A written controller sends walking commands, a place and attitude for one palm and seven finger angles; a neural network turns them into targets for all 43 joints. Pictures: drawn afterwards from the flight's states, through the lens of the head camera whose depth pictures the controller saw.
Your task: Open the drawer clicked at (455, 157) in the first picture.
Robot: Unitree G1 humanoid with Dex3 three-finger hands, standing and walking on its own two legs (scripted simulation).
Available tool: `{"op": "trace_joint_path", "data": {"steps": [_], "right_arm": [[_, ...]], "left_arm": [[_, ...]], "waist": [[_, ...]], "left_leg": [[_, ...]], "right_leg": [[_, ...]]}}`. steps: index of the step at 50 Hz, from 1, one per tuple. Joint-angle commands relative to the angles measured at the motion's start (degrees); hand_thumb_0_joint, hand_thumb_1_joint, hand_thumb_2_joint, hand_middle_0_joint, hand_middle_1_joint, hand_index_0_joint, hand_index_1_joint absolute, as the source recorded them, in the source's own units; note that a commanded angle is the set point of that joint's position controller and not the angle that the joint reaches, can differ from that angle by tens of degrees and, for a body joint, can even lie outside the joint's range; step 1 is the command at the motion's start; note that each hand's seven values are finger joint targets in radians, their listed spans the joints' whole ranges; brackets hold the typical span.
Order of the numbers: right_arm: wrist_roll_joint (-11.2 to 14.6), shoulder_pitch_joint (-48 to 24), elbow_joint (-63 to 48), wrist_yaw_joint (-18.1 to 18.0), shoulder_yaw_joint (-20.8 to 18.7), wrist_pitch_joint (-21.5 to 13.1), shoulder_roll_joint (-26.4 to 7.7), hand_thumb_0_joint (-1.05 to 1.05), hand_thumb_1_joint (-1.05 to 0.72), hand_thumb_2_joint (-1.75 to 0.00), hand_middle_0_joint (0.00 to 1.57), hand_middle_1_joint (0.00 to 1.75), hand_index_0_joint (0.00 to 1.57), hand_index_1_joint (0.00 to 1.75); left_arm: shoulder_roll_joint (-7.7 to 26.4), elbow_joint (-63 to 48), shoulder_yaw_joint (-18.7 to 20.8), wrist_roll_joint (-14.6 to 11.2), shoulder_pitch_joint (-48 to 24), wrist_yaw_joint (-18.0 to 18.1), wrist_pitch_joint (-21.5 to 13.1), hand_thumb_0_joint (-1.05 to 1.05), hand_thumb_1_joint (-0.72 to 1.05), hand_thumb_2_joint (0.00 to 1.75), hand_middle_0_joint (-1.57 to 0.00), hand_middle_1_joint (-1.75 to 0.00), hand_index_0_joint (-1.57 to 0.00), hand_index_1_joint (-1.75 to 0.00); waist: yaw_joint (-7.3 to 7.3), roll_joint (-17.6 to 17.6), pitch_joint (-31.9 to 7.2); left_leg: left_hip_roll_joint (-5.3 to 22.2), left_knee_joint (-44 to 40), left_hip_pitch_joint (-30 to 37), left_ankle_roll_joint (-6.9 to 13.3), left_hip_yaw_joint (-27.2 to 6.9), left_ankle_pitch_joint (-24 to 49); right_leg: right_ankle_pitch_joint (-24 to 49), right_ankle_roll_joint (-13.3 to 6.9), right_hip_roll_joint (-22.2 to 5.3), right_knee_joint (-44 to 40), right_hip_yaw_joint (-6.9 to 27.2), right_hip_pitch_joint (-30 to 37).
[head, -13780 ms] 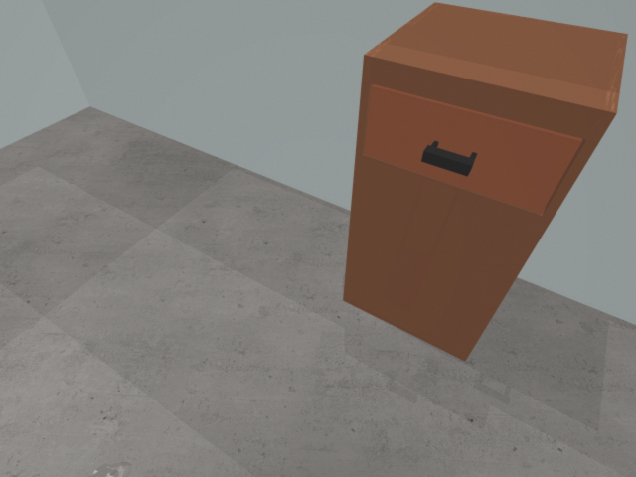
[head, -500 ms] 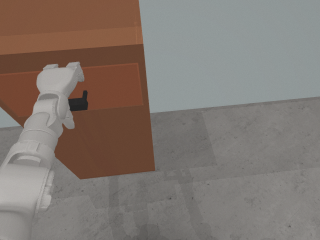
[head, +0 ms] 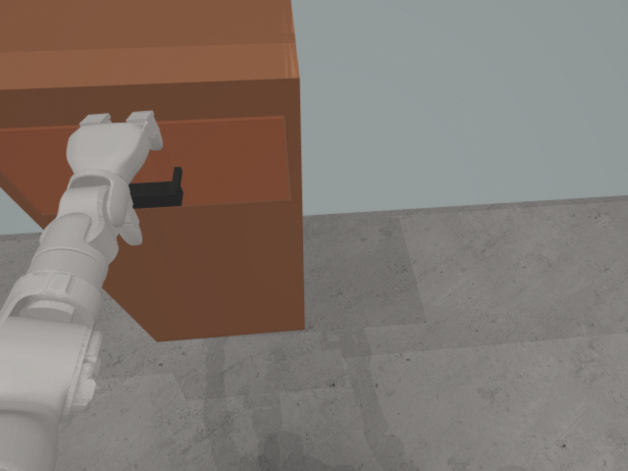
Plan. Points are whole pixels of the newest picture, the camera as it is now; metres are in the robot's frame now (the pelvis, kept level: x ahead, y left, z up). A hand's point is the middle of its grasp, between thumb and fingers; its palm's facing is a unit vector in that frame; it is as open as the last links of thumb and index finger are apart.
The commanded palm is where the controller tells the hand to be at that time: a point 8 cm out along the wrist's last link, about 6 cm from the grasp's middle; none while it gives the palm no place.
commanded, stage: move the hooked fingers above the handle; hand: left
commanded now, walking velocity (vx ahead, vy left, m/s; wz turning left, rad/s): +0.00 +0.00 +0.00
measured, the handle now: (147, 184) +0.53 +0.25 +0.02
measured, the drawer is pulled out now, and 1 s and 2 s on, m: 0.00 0.00 0.00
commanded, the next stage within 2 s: lower the fingers behind the handle in 1.08 s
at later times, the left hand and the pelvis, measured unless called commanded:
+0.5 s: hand (124, 184) +0.47 +0.25 +0.08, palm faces -0.03 +0.01 -1.00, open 13.7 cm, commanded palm +0.45 +0.23 +0.14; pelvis +0.00 +0.00 +0.00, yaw +0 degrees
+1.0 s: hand (116, 185) +0.47 +0.25 +0.09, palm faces -0.06 +0.03 -1.00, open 13.8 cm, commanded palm +0.45 +0.23 +0.14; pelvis +0.00 -0.01 +0.00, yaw +0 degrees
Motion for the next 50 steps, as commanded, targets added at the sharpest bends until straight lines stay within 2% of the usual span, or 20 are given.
{"op": "trace_joint_path", "data": {"steps": [1,3,5,7,8,11,14,17,19,21,26,30,31,32,33,36,39,42,45,50], "right_arm": [[0.3,5.6,-4.1,-0.7,-2.6,-0.5,-8.7,0.0,-0.9,-0.9,0.2,0.3,0.2,0.3],[0.3,5.2,-4.8,-0.6,-2.7,-0.4,-8.4,0.0,-0.9,-0.9,0.2,0.3,0.2,0.3],[0.1,5.0,-5.3,-0.6,-2.8,-0.4,-8.3,0.0,-0.9,-0.9,0.2,0.3,0.2,0.3],[-0.1,4.9,-5.5,-0.8,-2.8,-0.2,-8.4,0.0,-0.9,-0.9,0.2,0.3,0.2,0.3],[-0.2,4.7,-5.9,-0.7,-2.7,-0.3,-7.9,0.0,-0.9,-0.9,0.2,0.3,0.2,0.3],[-0.4,4.3,-5.4,-1.1,-2.4,-0.3,-8.3,0.0,-0.9,-0.9,0.2,0.3,0.2,0.3],[-0.4,3.5,-5.3,-1.0,-2.1,-0.7,-7.8,0.0,-0.9,-0.9,0.2,0.3,0.2,0.3],[-0.5,3.9,-4.8,-0.6,-2.5,-1.0,-8.0,0.0,-0.9,-0.9,0.2,0.3,0.2,0.3],[-0.3,4.8,-4.5,-0.2,-2.9,-1.2,-8.0,0.0,-0.9,-0.9,0.2,0.3,0.2,0.3],[0.1,5.3,-4.3,0.0,-3.2,-0.9,-8.3,0.0,-0.9,-0.9,0.2,0.3,0.2,0.3],[0.5,4.1,-4.4,-1.1,-2.8,-0.6,-8.3,0.0,-0.9,-0.9,0.2,0.3,0.2,0.3],[0.3,4.0,-4.6,-1.9,-2.2,-0.8,-8.1,0.0,-0.9,-0.9,0.2,0.3,0.2,0.3],[-0.1,4.0,-4.8,-2.0,-2.2,-0.9,-8.2,0.0,-0.9,-0.9,0.2,0.3,0.2,0.3],[-0.1,3.7,-5.1,-1.9,-2.1,-0.9,-7.6,0.0,-0.9,-0.9,0.2,0.3,0.2,0.3],[-0.3,3.5,-5.4,-1.7,-2.0,-1.0,-7.3,0.0,-0.9,-0.9,0.2,0.3,0.2,0.3],[-0.7,2.6,-5.6,-1.1,-1.6,-0.8,-7.5,0.0,-0.9,-0.9,0.2,0.3,0.2,0.3],[-0.3,2.2,-6.1,-0.7,-1.7,-0.8,-7.5,0.0,-0.9,-0.9,0.2,0.3,0.2,0.3],[0.1,2.1,-5.7,-1.1,-1.7,-0.6,-8.2,0.0,-0.9,-0.9,0.2,0.3,0.2,0.3],[0.6,2.2,-5.6,-1.8,-2.1,-0.7,-8.5,0.0,-0.9,-0.9,0.2,0.3,0.2,0.3],[0.9,3.1,-5.2,-2.5,-2.7,-1.3,-8.3,0.0,-0.9,-0.9,0.2,0.3,0.2,0.3]], "left_arm": [[11.3,-9.1,1.7,-0.3,-23.5,-0.7,0.4,0.0,-0.5,0.3,-0.3,-1.2,-0.3,-1.2],[8.3,-10.7,-0.3,-0.5,-22.0,-1.4,-0.2,0.0,-0.5,0.3,-0.3,-1.2,-0.3,-1.2],[9.2,-13.5,1.1,-0.9,-20.7,-1.8,-1.6,0.0,-0.5,0.3,-0.3,-1.2,-0.3,-1.2],[13.3,-16.5,4.6,-0.8,-22.1,-1.1,-3.5,0.0,-0.5,0.3,-0.3,-1.2,-0.3,-1.2],[11.5,-16.9,3.7,-0.8,-21.3,-0.5,-3.9,0.0,-0.5,0.3,-0.3,-1.2,-0.3,-1.2],[19.8,-17.1,10.4,0.4,-23.6,2.9,-4.4,0.0,-0.5,0.3,-0.3,-1.2,-0.3,-1.2],[22.0,-16.4,12.1,1.7,-24.4,6.2,-2.7,0.0,-0.5,0.3,-0.3,-1.2,-0.3,-1.2],[20.7,-15.6,10.5,2.1,-24.6,7.1,-0.4,0.0,-0.5,0.3,-0.3,-1.2,-0.3,-1.2],[14.2,-14.5,5.5,1.1,-24.0,5.6,1.2,0.0,-0.5,0.3,-0.3,-1.2,-0.3,-1.2],[9.2,-12.3,1.5,-0.6,-21.3,2.4,2.6,0.0,-0.5,0.3,-0.3,-1.2,-0.3,-1.2],[4.2,-14.3,-3.9,-2.5,-24.9,-2.9,1.1,0.0,-0.5,0.3,-0.3,-1.2,-0.3,-1.2],[12.6,-15.9,2.7,-0.5,-26.9,-1.5,-2.6,0.0,-0.5,0.3,-0.3,-1.2,-0.3,-1.2],[16.1,-17.8,5.8,-0.2,-27.9,-0.3,-3.8,0.0,-0.5,0.3,-0.3,-1.2,-0.3,-1.2],[16.9,-17.5,6.8,0.5,-27.1,0.9,-4.1,0.0,-0.5,0.3,-0.3,-1.2,-0.3,-1.2],[18.9,-16.9,9.1,1.0,-25.8,2.4,-4.0,0.0,-0.5,0.3,-0.3,-1.2,-0.3,-1.2],[23.7,-14.5,13.4,1.8,-22.7,5.9,-1.5,0.0,-0.5,0.3,-0.3,-1.2,-0.3,-1.2],[21.7,-12.8,11.6,2.0,-20.5,7.1,2.0,0.0,-0.5,0.3,-0.3,-1.2,-0.3,-1.2],[23.7,-12.1,11.8,1.5,-22.6,6.6,4.0,0.0,-0.5,0.3,-0.3,-1.2,-0.3,-1.2],[20.1,-11.3,8.6,0.6,-22.1,3.7,4.3,0.0,-0.5,0.3,-0.3,-1.2,-0.3,-1.2],[6.9,-14.4,-2.9,-1.6,-21.1,-3.6,0.6,0.0,-0.5,0.3,-0.3,-1.2,-0.3,-1.2]], "waist": [[-1.22,-0.4,-19.7],[-0.91,-0.1,-19.2],[0.0,1.1,-19.9],[0.52,1.0,-21.1],[0.51,1.2,-21.2],[1.34,0.6,-20.2],[1.8,2.6,-21.7],[1.35,4.2,-26.1],[0.23,4.2,-26.9],[-1.15,1.7,-25.3],[-3.01,-3.0,-16.2],[-1.24,-0.1,-16.5],[-0.01,1.2,-19.2],[0.51,2.5,-20.9],[1.75,4.2,-21.7],[3.61,3.8,-23.8],[3.29,1.5,-24.0],[2.32,-1.5,-25.4],[0.74,-2.8,-24.7],[-2.25,-1.8,-19.1]], "left_leg": [[0.1,-2.8,13.8,0.6,1.5,24.9],[0.2,-2.9,14.9,0.6,1.3,25.2],[0.2,-2.7,15.8,0.6,1.3,26.3],[0.2,-2.3,15.7,0.6,0.9,27.4],[0.1,-2.2,15.9,0.6,0.8,27.7],[-0.1,-2.4,12.3,0.5,0.9,24.9],[-0.4,-2.2,11.3,0.4,1.3,24.5],[-0.1,-1.5,14.2,0.1,1.5,28.0],[0.3,-1.3,17.0,-0.1,1.5,30.3],[0.7,-1.2,18.2,0.1,1.3,32.4],[0.2,-3.6,15.8,1.1,1.1,22.3],[-0.5,-3.6,13.9,1.1,0.8,19.7],[-0.6,-3.2,13.6,0.9,1.0,20.8],[-0.8,-2.7,13.6,0.8,1.1,21.9],[-0.9,-2.4,12.8,0.5,1.3,23.3],[-1.1,-2.0,9.7,0.1,1.9,25.2],[-1.0,-2.2,8.7,0.2,3.1,25.1],[-0.9,-2.9,8.5,0.6,3.5,23.9],[-0.8,-3.6,10.1,1.1,3.7,22.7],[-0.6,-3.8,15.4,1.6,2.8,21.4]], "right_leg": [[18.6,-2.5,1.7,-2.9,-2.7,9.6],[17.9,-2.5,1.8,-2.9,-2.8,8.7],[18.2,-2.6,1.8,-2.8,-2.6,9.0],[18.8,-2.6,1.8,-2.2,-2.3,9.7],[18.6,-2.7,1.9,-2.0,-2.5,9.6],[17.8,-2.9,1.8,-1.3,-2.4,10.5],[18.3,-2.8,1.8,-0.5,-2.3,11.2],[20.3,-2.6,1.8,-0.2,-2.5,11.7],[20.9,-2.4,2.0,-0.9,-2.8,10.8],[21.8,-2.2,2.1,-2.0,-2.9,10.4],[16.8,-2.1,1.6,-4.8,-2.7,8.3],[15.0,-2.6,1.4,-3.6,-2.1,8.4],[15.8,-2.8,1.3,-3.0,-1.7,10.1],[16.8,-2.8,1.4,-2.1,-1.7,10.6],[17.9,-3.0,1.4,-1.3,-1.7,11.5],[20.8,-2.9,1.5,0.1,-1.9,15.0],[23.0,-2.4,1.4,-0.2,-2.0,16.4],[24.4,-1.8,1.1,-1.2,-1.3,19.2],[24.8,-1.4,0.9,-2.7,-1.1,19.4],[21.0,-1.5,1.2,-5.2,-1.4,13.0]]}}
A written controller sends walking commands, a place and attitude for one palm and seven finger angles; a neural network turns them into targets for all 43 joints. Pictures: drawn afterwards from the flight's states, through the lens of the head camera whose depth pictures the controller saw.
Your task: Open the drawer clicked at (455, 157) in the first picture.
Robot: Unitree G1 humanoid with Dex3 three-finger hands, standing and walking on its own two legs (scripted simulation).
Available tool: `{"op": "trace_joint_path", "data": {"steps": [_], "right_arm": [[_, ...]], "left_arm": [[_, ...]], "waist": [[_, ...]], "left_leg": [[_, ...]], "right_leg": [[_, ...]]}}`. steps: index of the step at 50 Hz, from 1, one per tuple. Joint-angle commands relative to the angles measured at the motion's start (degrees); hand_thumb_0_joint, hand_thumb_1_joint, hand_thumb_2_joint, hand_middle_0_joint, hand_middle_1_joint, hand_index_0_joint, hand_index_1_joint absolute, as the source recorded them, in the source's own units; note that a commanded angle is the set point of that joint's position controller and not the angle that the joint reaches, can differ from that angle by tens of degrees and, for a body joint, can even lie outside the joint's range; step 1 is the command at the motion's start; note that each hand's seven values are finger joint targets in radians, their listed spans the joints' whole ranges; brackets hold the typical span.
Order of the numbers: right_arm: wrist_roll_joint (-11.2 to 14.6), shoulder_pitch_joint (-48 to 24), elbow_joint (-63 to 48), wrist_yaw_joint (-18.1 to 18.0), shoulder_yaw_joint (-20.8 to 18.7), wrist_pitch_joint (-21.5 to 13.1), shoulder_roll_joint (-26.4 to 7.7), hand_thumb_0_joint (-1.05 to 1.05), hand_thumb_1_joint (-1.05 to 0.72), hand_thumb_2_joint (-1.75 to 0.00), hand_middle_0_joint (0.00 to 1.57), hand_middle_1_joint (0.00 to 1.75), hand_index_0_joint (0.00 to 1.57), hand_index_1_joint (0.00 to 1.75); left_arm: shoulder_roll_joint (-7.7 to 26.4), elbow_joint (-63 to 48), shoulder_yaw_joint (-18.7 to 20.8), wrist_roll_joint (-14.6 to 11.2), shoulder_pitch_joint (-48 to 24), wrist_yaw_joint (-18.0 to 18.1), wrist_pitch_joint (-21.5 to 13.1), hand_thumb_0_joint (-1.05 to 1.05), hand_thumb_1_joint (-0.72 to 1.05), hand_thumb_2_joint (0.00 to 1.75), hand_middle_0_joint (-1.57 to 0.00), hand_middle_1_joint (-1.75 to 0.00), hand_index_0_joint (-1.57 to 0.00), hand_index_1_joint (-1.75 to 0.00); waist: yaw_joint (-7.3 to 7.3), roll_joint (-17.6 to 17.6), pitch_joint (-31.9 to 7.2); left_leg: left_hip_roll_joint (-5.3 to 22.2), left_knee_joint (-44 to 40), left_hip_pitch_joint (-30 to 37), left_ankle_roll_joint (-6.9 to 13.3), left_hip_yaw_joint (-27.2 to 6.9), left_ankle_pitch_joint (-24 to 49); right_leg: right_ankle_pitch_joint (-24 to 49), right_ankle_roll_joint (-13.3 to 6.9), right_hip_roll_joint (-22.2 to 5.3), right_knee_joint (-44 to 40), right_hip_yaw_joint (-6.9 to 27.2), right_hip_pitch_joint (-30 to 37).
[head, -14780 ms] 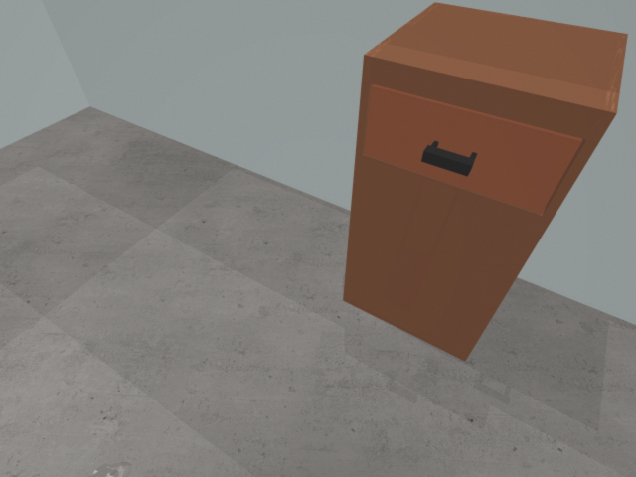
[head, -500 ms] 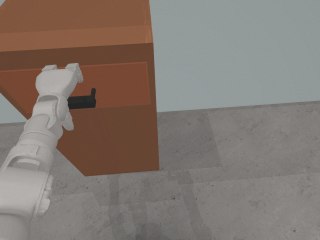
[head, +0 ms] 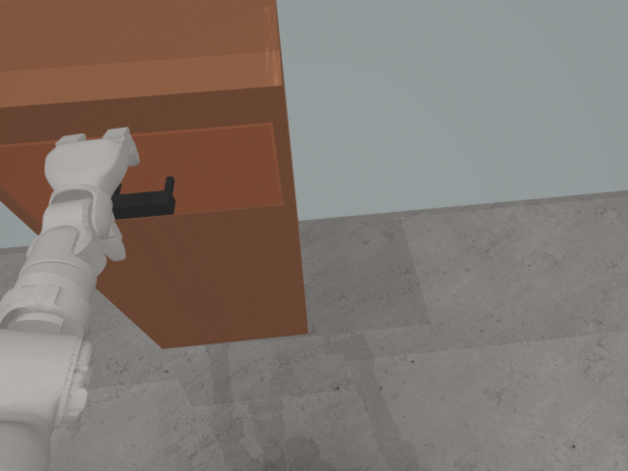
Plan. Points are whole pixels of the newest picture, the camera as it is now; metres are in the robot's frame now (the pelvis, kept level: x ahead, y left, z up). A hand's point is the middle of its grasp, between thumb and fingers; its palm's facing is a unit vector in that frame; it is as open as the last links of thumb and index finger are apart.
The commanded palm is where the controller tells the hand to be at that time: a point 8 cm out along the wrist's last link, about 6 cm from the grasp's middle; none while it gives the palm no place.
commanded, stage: move the hooked fingers above the handle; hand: left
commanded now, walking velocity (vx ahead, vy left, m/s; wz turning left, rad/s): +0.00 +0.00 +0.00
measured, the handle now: (141, 194) +0.52 +0.27 +0.02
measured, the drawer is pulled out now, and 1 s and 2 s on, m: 0.00 0.00 0.00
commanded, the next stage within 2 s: lower the fingers behind the handle in 0.08 s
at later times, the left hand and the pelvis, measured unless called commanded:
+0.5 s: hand (124, 215) +0.46 +0.26 +0.05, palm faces -0.12 +0.01 -0.99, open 13.9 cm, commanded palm +0.45 +0.25 +0.11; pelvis +0.00 +0.01 +0.00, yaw +0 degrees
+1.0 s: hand (154, 212) +0.48 +0.23 +0.02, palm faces -0.04 +0.00 -1.00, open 13.8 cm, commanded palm +0.45 +0.23 +0.07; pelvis -0.01 +0.01 -0.02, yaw +0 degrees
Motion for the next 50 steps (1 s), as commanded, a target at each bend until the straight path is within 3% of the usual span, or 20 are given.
{"op": "trace_joint_path", "data": {"steps": [1,5,8,11,14,17,21,23,26,28,29,30,33,36,40,42,43,44,47,50], "right_arm": [[0.1,4.0,-4.5,-1.4,-3.7,-2.0,-9.1,0.0,-0.9,-0.9,0.2,0.3,0.2,0.3],[-0.2,4.0,-4.2,-1.6,-3.5,-1.9,-8.8,0.0,-0.9,-0.9,0.2,0.3,0.2,0.3],[-0.5,4.0,-4.0,-1.0,-3.2,-1.9,-8.6,0.0,-0.9,-0.9,0.2,0.3,0.2,0.3],[-1.1,3.1,-4.3,-0.4,-2.8,-2.0,-8.5,0.0,-0.9,-0.9,0.2,0.3,0.2,0.3],[-1.4,2.2,-4.7,0.7,-2.8,-2.3,-8.1,0.0,-0.9,-0.9,0.2,0.3,0.2,0.3],[-1.1,3.5,-4.3,1.4,-3.4,-2.2,-8.8,0.0,-0.9,-0.9,0.2,0.3,0.2,0.3],[-0.5,4.8,-4.1,0.7,-4.1,-2.1,-9.6,0.0,-0.9,-0.9,0.2,0.3,0.2,0.3],[-0.5,5.0,-3.7,-0.4,-4.1,-2.1,-10.1,0.0,-0.9,-0.9,0.2,0.3,0.2,0.3],[-1.0,5.5,-2.9,-1.8,-3.8,-2.5,-9.6,0.0,-0.9,-0.9,0.2,0.3,0.2,0.3],[-1.2,5.9,-2.7,-1.9,-3.6,-2.6,-9.2,0.0,-0.9,-0.9,0.2,0.3,0.2,0.3],[-1.3,6.1,-2.8,-1.7,-3.6,-2.7,-8.7,0.0,-0.9,-0.9,0.2,0.3,0.2,0.3],[-1.4,6.3,-2.7,-1.3,-3.6,-2.7,-8.4,0.0,-0.9,-0.9,0.2,0.3,0.2,0.3],[-1.6,6.9,-2.5,0.3,-3.8,-2.7,-8.5,0.0,-0.9,-0.9,0.2,0.3,0.2,0.3],[-1.9,7.4,-2.7,1.7,-4.0,-2.6,-9.0,0.0,-0.9,-0.9,0.2,0.3,0.2,0.3],[-2.0,7.8,-2.5,2.1,-4.5,-2.4,-9.5,0.0,-0.9,-0.9,0.2,0.3,0.2,0.3],[-2.0,8.1,-2.2,1.7,-4.7,-2.3,-9.8,0.0,-0.9,-0.9,0.2,0.3,0.2,0.3],[-2.0,7.8,-2.2,1.6,-4.7,-2.4,-9.5,0.0,-0.9,-0.9,0.2,0.3,0.2,0.3],[-1.9,8.0,-1.6,1.5,-4.5,-2.2,-9.6,0.0,-0.9,-0.9,0.2,0.3,0.2,0.3],[-1.5,8.0,-1.4,1.1,-3.8,-2.2,-9.6,0.0,-0.9,-0.9,0.2,0.3,0.2,0.3],[-1.5,7.8,-1.7,0.7,-3.6,-2.3,-9.5,0.0,-0.9,-0.9,0.2,0.3,0.2,0.3]], "left_arm": [[2.5,-15.7,-6.9,-2.0,-25.3,-3.2,-4.5,0.0,-0.5,0.3,-0.3,-1.2,-0.3,-1.2],[6.4,-18.5,-2.9,-2.3,-25.2,-3.4,-9.1,0.0,-0.5,0.3,-0.3,-1.2,-0.3,-1.2],[13.5,-18.9,4.1,-0.7,-27.6,1.3,-10.7,0.0,-0.5,0.3,-0.3,-1.2,-0.3,-1.2],[20.9,-16.1,11.5,1.2,-26.2,7.3,-8.6,0.0,-0.5,0.3,-0.3,-1.2,-0.3,-1.2],[16.8,-12.9,8.7,2.8,-23.2,11.2,-3.8,0.0,-0.5,0.3,-0.3,-1.2,-0.3,-1.2],[13.5,-8.5,5.5,3.1,-21.6,10.5,0.9,0.0,-0.5,0.3,-0.3,-1.2,-0.3,-1.2],[4.3,-9.8,-3.4,0.1,-26.7,4.3,1.8,0.0,-0.5,0.3,-0.3,-1.2,-0.3,-1.2],[7.0,-11.8,-1.9,-0.6,-27.1,1.3,-0.8,0.0,-0.5,0.3,-0.3,-1.2,-0.3,-1.2],[7.8,-15.3,-2.1,-0.8,-30.1,-0.7,-6.8,0.0,-0.5,0.3,-0.3,-1.2,-0.3,-1.2],[10.8,-15.7,0.9,0.5,-29.1,0.6,-10.1,0.0,-0.5,0.3,-0.3,-1.2,-0.3,-1.2],[12.2,-16.0,2.8,1.0,-27.8,1.9,-11.3,0.0,-0.5,0.3,-0.3,-1.2,-0.3,-1.2],[10.3,-14.0,2.1,1.1,-25.3,2.9,-11.4,0.0,-0.5,0.3,-0.3,-1.2,-0.3,-1.2],[9.4,-9.6,3.4,1.8,-21.7,6.6,-9.8,0.0,-0.5,0.3,-0.3,-1.2,-0.3,-1.2],[9.1,-7.4,4.2,2.5,-21.2,9.9,-6.0,0.0,-0.5,0.3,-0.3,-1.2,-0.3,-1.2],[8.8,-10.9,2.6,3.8,-28.4,11.9,-2.6,0.0,-0.5,0.3,-0.3,-1.2,-0.3,-1.2],[10.6,-11.7,3.8,3.6,-30.1,11.8,-2.5,0.0,-0.5,0.3,-0.3,-1.2,-0.3,-1.2],[9.6,-11.2,3.0,3.3,-29.5,11.7,-2.3,0.0,-0.5,0.3,-0.3,-1.2,-0.3,-1.2],[9.8,-8.0,3.1,3.6,-28.2,11.6,-1.5,0.0,-0.5,0.3,-0.3,-1.2,-0.3,-1.2],[8.7,-4.1,1.3,3.4,-28.2,10.3,0.0,0.0,-0.5,0.3,-0.3,-1.2,-0.3,-1.2],[9.2,-3.5,1.6,3.3,-26.5,9.2,-0.4,0.0,-0.5,0.3,-0.3,-1.2,-0.3,-1.2]], "waist": [[-3.81,-3.1,-18.4],[-2.35,-1.1,-16.6],[-0.42,0.7,-18.1],[2.3,0.1,-20.5],[2.63,2.3,-23.5],[1.38,-0.7,-26.3],[-3.37,-4.8,-24.6],[-3.45,-5.1,-23.8],[-4.35,-4.0,-19.5],[-3.12,-0.5,-18.7],[-1.7,1.5,-20.6],[-1.41,2.8,-20.2],[-0.57,2.2,-19.8],[0.11,1.1,-22.5],[-1.78,2.1,-28.0],[-2.39,0.5,-29.5],[-2.28,1.7,-29.4],[-2.68,-0.6,-27.7],[-3.17,-0.9,-22.9],[-2.71,-0.8,-22.9]], "left_leg": [[-1.2,-1.3,13.7,2.5,2.1,20.8],[-1.6,-1.0,13.3,2.2,0.9,19.2],[-1.8,-0.5,10.6,1.7,0.6,20.0],[-2.1,-0.1,5.8,1.3,1.1,20.2],[-2.0,0.6,5.8,0.8,2.3,22.2],[-1.3,1.0,7.1,0.9,2.9,25.0],[-0.7,0.8,10.9,1.8,2.2,23.7],[-0.9,0.7,11.5,2.3,1.7,22.2],[-1.1,0.9,10.9,2.5,0.9,19.6],[-1.3,1.7,10.1,2.1,0.4,19.1],[-1.3,2.1,10.1,1.8,0.2,20.3],[-1.2,2.6,10.2,1.4,0.1,22.0],[-0.7,3.9,7.6,0.6,-0.1,24.1],[-0.5,4.6,6.3,0.4,0.3,26.5],[-0.2,5.7,8.8,0.5,0.4,27.3],[-0.1,5.8,9.5,0.8,-0.1,27.1],[-0.3,5.7,9.7,0.9,0.2,26.1],[-0.3,5.5,8.4,1.0,0.1,24.5],[-0.5,4.3,5.0,1.3,0.5,19.8],[-0.6,4.2,4.9,1.4,0.8,18.8]], "right_leg": [[20.2,-0.7,0.5,-4.9,-1.9,9.9],[16.6,-1.4,0.6,-4.0,-2.0,7.5],[16.3,-1.9,0.7,-2.0,-2.2,7.9],[17.1,-1.9,0.6,-0.3,-2.1,10.9],[19.3,-1.9,0.8,1.1,-2.7,10.9],[22.9,-1.5,0.9,1.0,-2.7,12.3],[22.1,-0.8,0.9,-1.8,-2.5,10.3],[21.4,-0.6,0.8,-2.3,-2.0,10.1],[17.9,-0.9,0.6,-2.6,-1.8,6.5],[15.9,-1.4,0.8,-1.2,-1.9,3.9],[15.5,-1.8,0.8,-0.1,-2.1,3.8],[15.7,-2.1,1.1,0.6,-2.6,2.7],[15.2,-2.3,1.6,2.7,-3.7,-0.3],[16.7,-2.3,1.8,3.8,-4.1,0.7],[18.4,-1.8,1.8,4.2,-3.6,1.3],[18.7,-1.6,1.8,4.0,-3.3,2.2],[18.2,-1.6,1.8,3.6,-3.2,2.3],[17.3,-1.5,1.8,3.5,-3.4,2.0],[15.1,-1.5,1.6,2.5,-3.3,1.1],[14.9,-1.6,1.5,2.4,-3.0,1.4]]}}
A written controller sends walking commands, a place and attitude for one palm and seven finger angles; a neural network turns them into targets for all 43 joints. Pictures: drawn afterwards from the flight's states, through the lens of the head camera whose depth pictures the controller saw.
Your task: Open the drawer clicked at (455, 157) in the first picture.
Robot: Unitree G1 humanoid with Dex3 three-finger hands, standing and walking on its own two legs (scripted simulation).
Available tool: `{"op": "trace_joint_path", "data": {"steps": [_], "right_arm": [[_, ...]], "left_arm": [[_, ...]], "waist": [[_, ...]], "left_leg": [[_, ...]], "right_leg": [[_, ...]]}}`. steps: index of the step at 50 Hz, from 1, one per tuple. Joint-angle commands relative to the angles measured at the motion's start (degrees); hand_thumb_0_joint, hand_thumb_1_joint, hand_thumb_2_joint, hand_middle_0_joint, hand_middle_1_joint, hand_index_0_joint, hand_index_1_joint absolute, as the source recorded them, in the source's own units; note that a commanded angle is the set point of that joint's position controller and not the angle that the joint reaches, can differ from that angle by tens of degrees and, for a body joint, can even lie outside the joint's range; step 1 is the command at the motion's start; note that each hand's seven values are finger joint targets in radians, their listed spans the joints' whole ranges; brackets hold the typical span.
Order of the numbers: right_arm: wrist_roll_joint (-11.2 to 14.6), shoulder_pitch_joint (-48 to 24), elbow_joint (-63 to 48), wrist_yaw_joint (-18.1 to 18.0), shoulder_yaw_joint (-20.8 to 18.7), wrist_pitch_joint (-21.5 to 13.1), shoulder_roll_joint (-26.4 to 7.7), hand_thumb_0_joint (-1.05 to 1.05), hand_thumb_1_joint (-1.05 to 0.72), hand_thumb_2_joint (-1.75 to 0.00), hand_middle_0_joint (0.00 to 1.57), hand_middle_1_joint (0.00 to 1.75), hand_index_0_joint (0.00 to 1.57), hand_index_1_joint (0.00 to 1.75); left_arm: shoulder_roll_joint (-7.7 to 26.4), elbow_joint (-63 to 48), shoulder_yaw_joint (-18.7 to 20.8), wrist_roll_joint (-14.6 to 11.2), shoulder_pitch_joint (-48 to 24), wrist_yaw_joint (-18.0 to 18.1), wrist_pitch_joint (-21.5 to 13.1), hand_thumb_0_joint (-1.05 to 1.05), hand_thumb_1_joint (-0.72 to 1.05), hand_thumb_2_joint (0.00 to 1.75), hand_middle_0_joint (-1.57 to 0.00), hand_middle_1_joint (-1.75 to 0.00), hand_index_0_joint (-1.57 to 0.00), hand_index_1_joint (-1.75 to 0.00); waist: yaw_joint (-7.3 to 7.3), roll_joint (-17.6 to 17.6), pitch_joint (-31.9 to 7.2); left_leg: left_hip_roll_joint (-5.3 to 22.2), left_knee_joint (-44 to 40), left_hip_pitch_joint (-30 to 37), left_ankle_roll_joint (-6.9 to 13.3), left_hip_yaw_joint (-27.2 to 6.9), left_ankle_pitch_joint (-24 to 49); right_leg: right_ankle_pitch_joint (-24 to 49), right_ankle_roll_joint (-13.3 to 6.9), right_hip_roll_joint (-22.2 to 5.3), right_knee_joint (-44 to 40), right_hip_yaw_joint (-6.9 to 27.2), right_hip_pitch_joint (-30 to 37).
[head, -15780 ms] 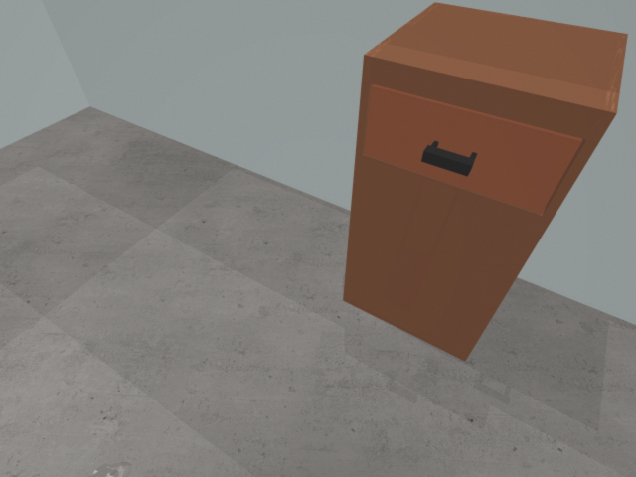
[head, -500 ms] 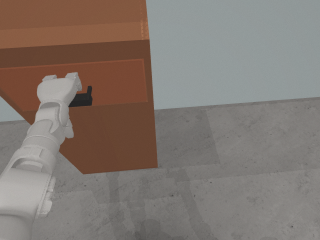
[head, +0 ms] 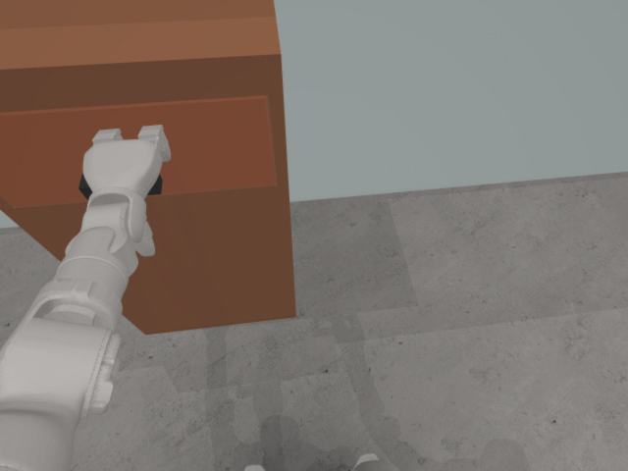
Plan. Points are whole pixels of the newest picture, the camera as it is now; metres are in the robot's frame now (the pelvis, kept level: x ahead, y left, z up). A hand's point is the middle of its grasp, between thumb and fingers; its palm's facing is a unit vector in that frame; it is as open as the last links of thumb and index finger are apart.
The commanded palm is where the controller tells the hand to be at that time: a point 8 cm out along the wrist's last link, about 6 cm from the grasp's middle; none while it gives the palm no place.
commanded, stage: lower the fingers behind the handle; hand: left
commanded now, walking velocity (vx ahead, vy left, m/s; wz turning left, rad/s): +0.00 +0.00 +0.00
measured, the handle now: (124, 172) +0.53 +0.25 +0.03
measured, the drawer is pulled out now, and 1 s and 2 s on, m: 0.00 0.00 0.01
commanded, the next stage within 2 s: close the thumb around the handle in 0.78 s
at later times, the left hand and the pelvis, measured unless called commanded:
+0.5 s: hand (147, 207) +0.48 +0.22 +0.01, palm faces -0.01 +0.00 -1.00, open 13.7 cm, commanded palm +0.46 +0.23 +0.07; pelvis -0.01 -0.01 -0.01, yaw +0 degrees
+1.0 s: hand (147, 207) +0.48 +0.22 +0.01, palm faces -0.03 -0.01 -1.00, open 13.6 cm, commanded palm +0.46 +0.22 +0.07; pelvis +0.00 +0.00 -0.01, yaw +0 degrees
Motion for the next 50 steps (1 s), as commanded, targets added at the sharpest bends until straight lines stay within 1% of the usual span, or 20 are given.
{"op": "trace_joint_path", "data": {"steps": [1,4,6,14,19,21,22,25,26,28,32,34,37,39,42,43,44,47,48,50], "right_arm": [[0.1,7.0,-3.6,-1.3,-3.0,-1.0,-10.2,0.0,-0.9,-0.9,0.2,0.3,0.2,0.3],[0.3,6.8,-4.1,-1.6,-2.8,-1.1,-10.0,0.0,-0.9,-0.9,0.2,0.3,0.2,0.3],[0.4,7.2,-4.1,-1.9,-2.6,-1.1,-10.4,0.0,-0.9,-0.9,0.2,0.3,0.2,0.3],[-0.5,7.1,-4.2,-1.9,-3.2,-2.2,-10.0,0.0,-0.9,-0.9,0.2,0.3,0.2,0.3],[-0.6,7.5,-2.6,-1.3,-3.5,-2.5,-10.3,0.0,-0.9,-0.9,0.2,0.3,0.2,0.3],[-0.8,7.6,-2.5,-1.0,-3.4,-2.2,-10.7,0.0,-0.9,-0.9,0.2,0.3,0.2,0.3],[-0.7,7.8,-2.7,-0.9,-3.5,-2.1,-10.5,0.0,-0.9,-0.9,0.2,0.3,0.2,0.3],[-0.6,7.8,-2.5,-0.8,-3.3,-1.6,-10.5,0.0,-0.9,-0.9,0.2,0.3,0.2,0.3],[-0.6,7.7,-2.4,-1.0,-3.1,-1.3,-10.9,0.0,-0.9,-0.9,0.2,0.3,0.2,0.3],[-0.2,7.3,-2.9,-1.3,-2.8,-1.1,-10.6,0.0,-0.9,-0.9,0.2,0.3,0.2,0.3],[-0.1,7.0,-3.7,-1.6,-2.6,-1.1,-10.4,0.0,-0.9,-0.9,0.2,0.3,0.2,0.3],[0.0,6.7,-3.9,-1.9,-2.5,-1.2,-10.4,0.0,-0.9,-0.9,0.2,0.3,0.2,0.3],[-0.2,6.9,-4.3,-2.0,-2.6,-1.4,-10.2,0.0,-0.9,-0.9,0.2,0.3,0.2,0.3],[-0.2,6.9,-4.3,-2.0,-2.8,-1.6,-10.1,0.0,-0.9,-0.9,0.2,0.3,0.2,0.3],[-0.3,7.2,-3.8,-1.8,-3.0,-1.6,-10.4,0.0,-0.9,-0.9,0.2,0.3,0.2,0.3],[-0.3,7.1,-3.9,-1.6,-3.1,-1.6,-10.0,0.0,-0.9,-0.9,0.2,0.3,0.2,0.3],[-0.3,7.2,-3.6,-1.5,-3.2,-1.8,-10.0,0.0,-0.9,-0.9,0.2,0.3,0.2,0.3],[-0.6,7.6,-3.2,-1.0,-3.6,-1.6,-10.2,0.0,-0.9,-0.9,0.2,0.3,0.2,0.3],[-0.6,7.6,-3.0,-0.9,-3.7,-1.6,-10.1,0.0,-0.9,-0.9,0.2,0.3,0.2,0.3],[-0.5,7.6,-2.7,-0.7,-3.8,-1.6,-10.1,0.0,-0.9,-0.9,0.2,0.3,0.2,0.3]], "left_arm": [[14.4,-8.2,3.0,-0.3,-22.6,0.5,0.1,0.0,-0.5,0.3,-0.3,-1.2,-0.3,-1.2],[12.8,-6.6,1.7,-0.5,-19.7,-0.6,-0.7,0.0,-0.5,0.3,-0.3,-1.2,-0.3,-1.2],[15.0,-5.4,3.2,-0.4,-19.1,-0.9,-1.5,0.0,-0.5,0.3,-0.3,-1.2,-0.3,-1.2],[19.3,-13.5,7.5,0.2,-20.9,2.4,-7.3,0.0,-0.5,0.3,-0.3,-1.2,-0.3,-1.2],[16.6,-8.8,5.4,0.9,-21.0,5.5,-4.4,0.0,-0.5,0.3,-0.3,-1.2,-0.3,-1.2],[19.0,-9.7,7.1,1.1,-22.9,6.4,-3.0,0.0,-0.5,0.3,-0.3,-1.2,-0.3,-1.2],[18.0,-10.0,5.9,1.0,-24.0,6.7,-2.1,0.0,-0.5,0.3,-0.3,-1.2,-0.3,-1.2],[17.8,-8.8,5.9,0.2,-23.6,6.1,0.1,0.0,-0.5,0.3,-0.3,-1.2,-0.3,-1.2],[19.6,-7.8,7.2,-0.2,-23.8,5.6,0.6,0.0,-0.5,0.3,-0.3,-1.2,-0.3,-1.2],[18.6,-7.3,5.8,-0.4,-23.4,4.6,1.2,0.0,-0.5,0.3,-0.3,-1.2,-0.3,-1.2],[17.8,-8.4,5.1,-0.1,-22.1,2.8,0.0,0.0,-0.5,0.3,-0.3,-1.2,-0.3,-1.2],[17.4,-8.3,5.0,-0.3,-21.1,2.1,-1.0,0.0,-0.5,0.3,-0.3,-1.2,-0.3,-1.2],[17.8,-10.3,5.7,-0.2,-19.9,1.8,-3.0,0.0,-0.5,0.3,-0.3,-1.2,-0.3,-1.2],[15.7,-10.3,4.5,-0.2,-19.3,2.2,-3.8,0.0,-0.5,0.3,-0.3,-1.2,-0.3,-1.2],[18.6,-10.9,7.0,0.1,-19.1,3.2,-4.5,0.0,-0.5,0.3,-0.3,-1.2,-0.3,-1.2],[15.9,-10.7,5.1,0.1,-18.8,3.5,-4.3,0.0,-0.5,0.3,-0.3,-1.2,-0.3,-1.2],[15.8,-11.2,5.4,0.2,-19.1,4.0,-4.3,0.0,-0.5,0.3,-0.3,-1.2,-0.3,-1.2],[15.9,-11.9,5.9,0.3,-19.2,5.1,-3.7,0.0,-0.33,0.37,-0.31,-1.22,-0.31,-1.22],[14.1,-12.4,4.4,0.3,-20.5,5.3,-3.3,0.0,-0.28,0.4,-0.32,-1.22,-0.32,-1.22],[13.6,-12.2,4.3,0.5,-20.2,5.7,-2.4,0.0,-0.16,0.44,-0.32,-1.24,-0.32,-1.24]], "waist": [[-0.04,1.1,-21.3],[-0.6,-1.5,-18.4],[-0.52,-3.9,-17.1],[0.61,1.3,-25.0],[-0.89,1.5,-22.3],[-0.33,2.4,-25.7],[-0.81,3.7,-26.8],[-0.87,2.4,-27.4],[-0.82,0.6,-27.3],[-0.93,0.2,-25.3],[-0.15,1.6,-24.7],[-0.55,-0.4,-22.5],[0.26,0.4,-23.9],[-0.2,-0.2,-22.2],[0.42,-0.2,-23.4],[0.06,0.9,-23.2],[0.15,1.0,-23.3],[0.48,2.6,-26.1],[-0.21,2.6,-25.7],[0.07,3.3,-25.7]], "left_leg": [[-0.3,-3.8,14.5,0.5,0.8,22.8],[-0.4,-3.6,11.9,0.9,1.5,19.5],[-0.5,-3.8,9.2,1.0,1.3,17.7],[-0.8,0.1,9.0,1.0,1.4,19.8],[-0.6,1.4,7.1,0.7,1.2,18.9],[-0.8,1.6,8.4,0.6,1.0,20.8],[-0.8,1.7,9.6,0.6,1.1,21.3],[-0.8,1.4,10.6,0.6,1.2,22.7],[-0.8,1.3,9.5,0.8,1.1,22.5],[-0.9,0.4,8.8,0.9,1.3,20.8],[-0.8,-0.3,10.4,0.9,1.1,21.1],[-0.6,-0.6,9.3,1.1,1.3,19.1],[-0.6,-0.3,9.5,1.0,1.2,20.3],[-0.5,-0.3,9.4,0.9,1.0,19.6],[-0.4,0.2,9.2,0.8,0.8,20.8],[-0.5,0.3,9.7,0.8,0.9,20.6],[-0.4,0.3,10.2,0.7,0.8,21.3],[-0.1,1.1,12.8,0.2,0.4,25.6],[0.0,1.1,13.2,0.2,0.2,25.7],[0.1,0.9,14.2,-0.1,0.0,26.5]], "right_leg": [[17.7,-2.7,1.7,-3.9,-2.8,10.8],[16.9,-2.3,1.6,-4.2,-2.5,10.4],[16.2,-2.4,1.5,-4.1,-2.3,11.1],[18.5,-2.3,1.3,-0.6,-1.3,10.5],[16.2,-2.3,1.5,0.3,-2.2,5.5],[17.4,-2.5,1.6,0.9,-2.3,6.8],[17.8,-2.3,1.7,0.7,-2.3,6.9],[19.6,-2.1,1.7,0.3,-2.5,8.6],[20.2,-2.0,1.6,0.1,-2.2,10.0],[19.6,-1.8,1.5,-0.5,-2.1,10.5],[18.9,-2.1,1.6,-0.9,-2.2,10.2],[17.5,-2.0,1.5,-1.4,-2.2,9.8],[18.6,-2.1,1.4,-0.8,-2.0,10.4],[17.3,-2.2,1.6,-1.0,-2.3,8.8],[17.8,-2.3,1.6,-0.2,-2.3,8.8],[17.3,-2.4,1.7,-0.3,-2.4,8.0],[17.5,-2.4,1.7,-0.1,-2.6,7.6],[18.9,-2.5,1.9,0.8,-2.9,6.9],[18.8,-2.5,2.0,0.6,-3.1,6.3],[18.4,-2.6,2.1,0.5,-3.4,5.8]]}}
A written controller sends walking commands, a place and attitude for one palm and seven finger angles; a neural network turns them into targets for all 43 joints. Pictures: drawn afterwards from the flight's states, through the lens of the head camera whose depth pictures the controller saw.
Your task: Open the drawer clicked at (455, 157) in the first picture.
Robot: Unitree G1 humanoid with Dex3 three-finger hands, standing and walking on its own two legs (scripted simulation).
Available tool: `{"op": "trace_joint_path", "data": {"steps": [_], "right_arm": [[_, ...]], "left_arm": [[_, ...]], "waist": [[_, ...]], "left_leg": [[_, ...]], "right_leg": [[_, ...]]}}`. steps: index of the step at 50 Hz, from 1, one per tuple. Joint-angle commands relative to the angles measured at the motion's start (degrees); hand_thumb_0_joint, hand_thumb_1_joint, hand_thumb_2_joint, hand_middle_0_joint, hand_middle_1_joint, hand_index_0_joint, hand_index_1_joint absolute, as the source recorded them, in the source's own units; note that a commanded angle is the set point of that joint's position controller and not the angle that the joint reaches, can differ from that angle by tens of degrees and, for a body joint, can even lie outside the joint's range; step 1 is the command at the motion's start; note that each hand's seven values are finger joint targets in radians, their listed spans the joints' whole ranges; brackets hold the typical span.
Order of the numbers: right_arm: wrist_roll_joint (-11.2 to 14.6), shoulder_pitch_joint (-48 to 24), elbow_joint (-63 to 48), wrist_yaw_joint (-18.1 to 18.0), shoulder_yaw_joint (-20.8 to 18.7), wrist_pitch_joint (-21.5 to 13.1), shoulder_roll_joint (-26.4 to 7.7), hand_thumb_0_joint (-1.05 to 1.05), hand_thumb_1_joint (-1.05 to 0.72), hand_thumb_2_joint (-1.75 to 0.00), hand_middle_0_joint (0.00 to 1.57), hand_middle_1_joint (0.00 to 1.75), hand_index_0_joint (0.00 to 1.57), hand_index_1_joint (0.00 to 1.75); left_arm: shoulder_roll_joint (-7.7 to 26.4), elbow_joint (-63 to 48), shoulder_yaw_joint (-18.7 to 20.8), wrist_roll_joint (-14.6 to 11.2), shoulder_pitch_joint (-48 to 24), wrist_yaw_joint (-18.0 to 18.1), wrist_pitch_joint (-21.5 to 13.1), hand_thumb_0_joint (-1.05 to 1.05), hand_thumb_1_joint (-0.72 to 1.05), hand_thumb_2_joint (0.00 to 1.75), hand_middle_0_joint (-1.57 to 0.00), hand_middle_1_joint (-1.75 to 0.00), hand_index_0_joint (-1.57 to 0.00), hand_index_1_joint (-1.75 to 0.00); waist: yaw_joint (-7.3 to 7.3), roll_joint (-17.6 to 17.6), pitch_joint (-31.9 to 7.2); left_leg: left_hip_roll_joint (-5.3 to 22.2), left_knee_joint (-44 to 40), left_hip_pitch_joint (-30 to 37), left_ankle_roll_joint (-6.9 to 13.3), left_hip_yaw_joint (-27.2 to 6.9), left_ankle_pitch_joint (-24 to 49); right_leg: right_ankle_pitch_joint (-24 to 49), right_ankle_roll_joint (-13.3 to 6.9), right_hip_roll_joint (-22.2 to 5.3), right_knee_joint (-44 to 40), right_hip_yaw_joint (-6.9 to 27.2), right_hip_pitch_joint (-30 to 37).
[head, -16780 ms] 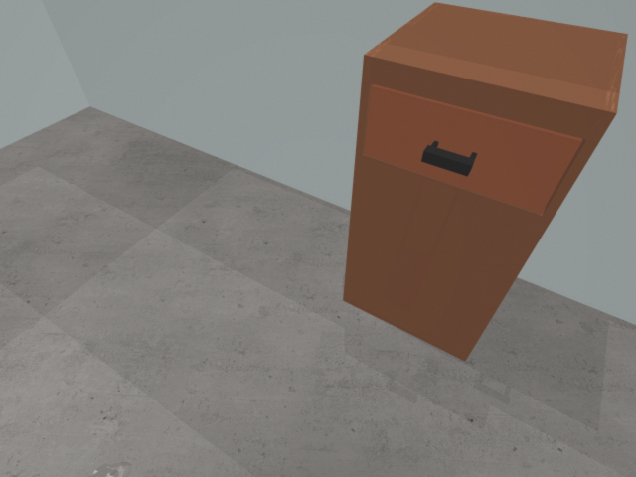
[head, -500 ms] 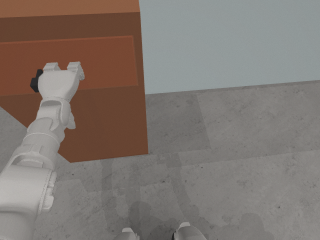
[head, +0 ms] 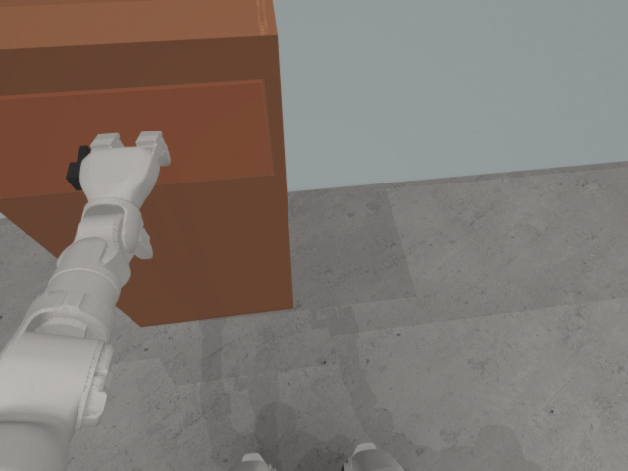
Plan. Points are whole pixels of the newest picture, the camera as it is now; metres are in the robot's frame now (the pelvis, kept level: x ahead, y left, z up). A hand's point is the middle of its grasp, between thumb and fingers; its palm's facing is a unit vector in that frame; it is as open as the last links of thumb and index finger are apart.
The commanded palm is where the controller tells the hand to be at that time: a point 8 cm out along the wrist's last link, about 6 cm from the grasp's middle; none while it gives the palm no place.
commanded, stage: close the thumb around the handle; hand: left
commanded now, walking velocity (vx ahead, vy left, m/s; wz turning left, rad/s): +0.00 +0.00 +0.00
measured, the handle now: (114, 161) +0.53 +0.26 +0.04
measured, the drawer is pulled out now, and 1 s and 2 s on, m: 0.00 0.01 0.14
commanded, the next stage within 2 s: pull the drawer open in 0.58 s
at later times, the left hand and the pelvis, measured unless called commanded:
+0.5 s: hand (139, 197) +0.48 +0.22 +0.02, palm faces -0.06 +0.00 -1.00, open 6.0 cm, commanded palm +0.46 +0.22 +0.08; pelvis +0.00 +0.00 +0.00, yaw +0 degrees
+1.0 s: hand (139, 203) +0.47 +0.22 +0.02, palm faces -0.05 -0.02 -1.00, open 5.8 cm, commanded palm +0.43 +0.22 +0.08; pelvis +0.01 +0.00 +0.01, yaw -1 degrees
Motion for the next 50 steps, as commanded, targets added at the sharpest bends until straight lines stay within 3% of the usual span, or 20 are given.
{"op": "trace_joint_path", "data": {"steps": [1,3,6,7,8,11,16,19,21,22,24,33,36,38,42,43,44,45,46,50], "right_arm": [[0.1,6.9,-2.5,-0.2,-3.4,-0.8,-9.5,0.0,-0.9,-0.9,0.2,0.3,0.2,0.3],[0.3,6.8,-2.4,-0.1,-3.4,-0.7,-9.4,0.0,-0.9,-0.9,0.2,0.3,0.2,0.3],[0.2,6.8,-2.4,-0.3,-3.2,-0.6,-9.6,0.0,-0.9,-0.9,0.2,0.3,0.2,0.3],[0.3,6.7,-2.6,-0.3,-3.2,-0.5,-9.4,0.0,-0.9,-0.9,0.2,0.3,0.2,0.3],[0.3,6.6,-2.5,-0.4,-3.1,-0.5,-9.4,0.0,-0.9,-0.9,0.2,0.3,0.2,0.3],[0.4,6.1,-3.2,-0.7,-2.8,-0.4,-9.4,0.0,-0.9,-0.9,0.2,0.3,0.2,0.3],[0.5,6.2,-3.4,-0.9,-2.9,-0.7,-8.9,0.0,-0.9,-0.9,0.2,0.3,0.2,0.3],[0.4,6.4,-3.3,-1.1,-2.8,-0.7,-9.2,0.0,-0.9,-0.9,0.2,0.3,0.2,0.3],[0.2,6.4,-3.3,-1.1,-2.9,-0.8,-9.1,0.0,-0.9,-0.9,0.2,0.3,0.2,0.3],[0.3,6.6,-3.3,-0.9,-3.0,-0.8,-8.8,0.0,-0.9,-0.9,0.2,0.3,0.2,0.3],[0.3,6.3,-3.2,-0.9,-2.9,-0.7,-8.9,0.0,-0.9,-0.9,0.2,0.3,0.2,0.3],[0.7,6.3,-2.9,-1.2,-2.7,-0.6,-9.3,0.0,-0.9,-0.9,0.2,0.3,0.2,0.3],[0.7,6.2,-3.2,-1.1,-2.7,-0.5,-9.3,0.0,-0.9,-0.9,0.2,0.3,0.2,0.3],[0.8,6.0,-3.7,-1.1,-2.6,-0.5,-9.3,0.0,-0.9,-0.9,0.2,0.3,0.2,0.3],[0.9,5.4,-4.4,-1.1,-2.6,-0.5,-8.8,0.0,-0.9,-0.9,0.2,0.3,0.2,0.3],[1.0,5.2,-4.5,-1.0,-2.6,-0.4,-9.0,0.0,-0.9,-0.9,0.2,0.3,0.2,0.3],[1.0,4.6,-4.9,-1.1,-2.5,-0.2,-9.1,0.0,-0.9,-0.9,0.2,0.3,0.2,0.3],[1.1,4.4,-5.3,-1.2,-2.6,-0.2,-8.9,0.0,-0.9,-0.9,0.2,0.3,0.2,0.3],[1.0,4.4,-5.3,-1.1,-2.8,-0.3,-8.9,0.0,-0.9,-0.9,0.2,0.3,0.2,0.3],[1.3,3.2,-6.2,-0.7,-3.1,-0.3,-8.5,0.0,-0.9,-0.9,0.2,0.3,0.2,0.3]], "left_arm": [[12.4,-10.3,2.4,-0.2,-25.0,3.4,2.0,0.0,-0.11,0.47,-0.33,-1.24,-0.33,-1.24],[10.3,-8.9,0.7,-0.4,-24.7,3.4,3.1,0.0,0.0,0.52,-0.34,-1.25,-0.34,-1.25],[12.8,-10.1,2.1,-0.5,-26.8,2.9,3.7,0.0,0.17,0.59,-0.35,-1.27,-0.35,-1.27],[12.0,-9.1,1.6,-0.6,-25.0,2.5,4.0,0.0,0.23,0.61,-0.35,-1.28,-0.35,-1.28],[12.4,-8.8,1.9,-0.7,-25.1,2.2,4.1,0.0,0.28,0.64,-0.36,-1.28,-0.36,-1.28],[12.9,-8.8,2.2,-1.0,-23.7,1.1,3.5,0.0,0.45,0.71,-0.37,-1.3,-0.37,-1.3],[9.8,-8.6,-0.2,-0.6,-24.0,0.5,2.3,0.0,0.73,0.83,-0.39,-1.33,-0.39,-1.33],[13.4,-8.5,2.2,-0.7,-23.8,0.7,1.7,0.0,0.9,0.9,-0.4,-1.35,-0.4,-1.35],[13.7,-9.9,2.8,-0.8,-23.7,0.7,1.0,0.0,0.9,0.9,-0.4,-1.35,-0.4,-1.35],[12.1,-9.3,1.8,-0.9,-22.1,0.7,1.1,0.0,0.9,0.9,-0.4,-1.35,-0.4,-1.35],[12.3,-9.6,1.7,-0.7,-22.5,0.9,1.1,0.0,0.9,0.9,-0.4,-1.35,-0.4,-1.35],[15.4,-8.5,3.1,-1.0,-25.0,1.4,2.3,0.0,0.9,0.9,-0.4,-1.35,-0.4,-1.35],[13.7,-7.0,2.4,-1.5,-22.9,0.8,2.5,0.0,0.9,0.9,-0.4,-1.35,-0.4,-1.35],[15.0,-7.5,3.8,-2.0,-19.7,0.5,2.2,0.0,0.9,0.9,-0.4,-1.35,-0.4,-1.35],[12.7,-9.1,2.4,-2.4,-17.2,-0.1,1.4,0.0,0.9,0.9,-0.4,-1.35,-0.4,-1.35],[14.3,-8.7,4.4,-2.7,-13.3,-0.3,1.4,0.0,0.9,0.9,-0.4,-1.35,-0.4,-1.35],[14.9,-9.2,4.7,-2.6,-11.8,-0.4,1.4,0.0,0.9,0.9,-0.4,-1.35,-0.4,-1.35],[13.3,-10.2,3.4,-2.6,-11.8,-0.5,1.3,0.0,0.9,0.9,-0.4,-1.35,-0.4,-1.35],[13.6,-11.8,4.2,-2.6,-11.7,-0.5,0.8,0.0,0.9,0.9,-0.4,-1.35,-0.4,-1.35],[10.7,-15.1,3.3,-2.3,-4.7,0.3,0.9,0.0,0.9,0.9,-0.4,-1.35,-0.4,-1.35]], "waist": [[-0.49,2.9,-24.9],[-0.96,2.2,-23.1],[-0.67,2.5,-25.0],[-0.36,3.1,-24.7],[-0.59,1.3,-24.2],[-0.02,0.5,-23.2],[-0.87,0.5,-21.0],[-0.62,-0.6,-22.3],[-0.11,0.7,-24.5],[0.02,1.1,-24.4],[-0.15,1.7,-23.1],[-0.73,0.2,-22.3],[-0.7,-0.9,-22.0],[0.97,-0.7,-23.2],[1.16,-0.5,-23.0],[2.55,-1.2,-22.8],[2.96,-1.3,-22.7],[2.57,-1.3,-22.3],[2.96,-1.1,-23.6],[4.29,-0.2,-22.0]], "left_leg": [[0.0,-3.4,19.8,-0.1,-0.5,29.5],[0.0,-3.8,19.7,0.0,-0.3,27.9],[-0.2,-4.0,20.1,0.1,-0.2,28.6],[-0.3,-4.3,20.1,0.1,0.0,28.0],[-0.2,-4.4,19.6,0.3,0.0,27.4],[-0.5,-4.9,18.0,0.5,0.4,26.3],[-0.4,-4.9,18.0,0.5,0.1,25.6],[-0.7,-4.5,16.4,0.9,0.6,24.1],[-0.8,-4.1,16.9,0.7,0.7,26.1],[-0.8,-4.0,17.3,0.7,0.9,26.7],[-0.7,-4.0,17.1,0.6,0.9,26.7],[-1.0,-4.6,15.3,0.9,1.0,23.3],[-1.1,-4.8,15.1,0.9,1.1,23.3],[-1.2,-5.1,15.1,1.0,1.5,23.3],[-1.1,-5.5,15.4,1.0,1.9,23.8],[-1.2,-5.7,15.1,1.0,2.1,24.2],[-1.2,-5.9,14.9,1.0,2.1,24.5],[-1.1,-6.0,15.4,1.0,2.2,24.4],[-1.0,-6.0,16.1,0.9,2.1,26.1],[-0.6,-6.5,18.3,0.7,2.1,29.5]], "right_leg": [[20.1,-2.6,1.7,-3.6,-3.6,10.2],[19.2,-2.5,1.7,-4.4,-3.6,9.8],[20.5,-2.6,1.6,-4.4,-3.3,11.7],[20.3,-2.5,1.6,-4.6,-3.2,12.0],[20.5,-2.5,1.6,-4.8,-3.2,12.5],[21.1,-2.5,1.4,-5.2,-2.9,14.4],[19.6,-2.6,1.5,-5.3,-3.1,12.2],[20.4,-2.3,1.3,-5.0,-2.4,13.8],[22.4,-2.4,1.2,-4.6,-2.3,15.0],[22.9,-2.4,1.2,-4.6,-2.3,14.9],[22.4,-2.4,1.3,-4.6,-2.5,13.8],[21.2,-2.2,1.1,-5.2,-2.1,14.7],[21.3,-2.2,1.2,-5.5,-2.2,15.3],[22.1,-2.2,1.1,-5.4,-1.9,17.3],[23.3,-2.1,1.0,-5.7,-1.8,18.4],[23.9,-2.2,1.1,-5.6,-1.8,19.5],[24.3,-2.2,1.0,-5.6,-1.7,19.9],[24.1,-2.1,1.1,-5.9,-1.8,19.7],[25.2,-2.3,1.1,-5.6,-1.8,20.5],[25.6,-2.5,1.4,-5.7,-2.4,19.9]]}}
